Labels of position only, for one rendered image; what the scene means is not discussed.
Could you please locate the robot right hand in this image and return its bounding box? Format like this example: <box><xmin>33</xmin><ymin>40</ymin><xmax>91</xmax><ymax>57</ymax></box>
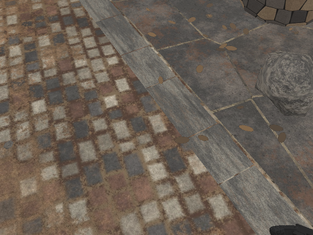
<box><xmin>269</xmin><ymin>223</ymin><xmax>313</xmax><ymax>235</ymax></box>

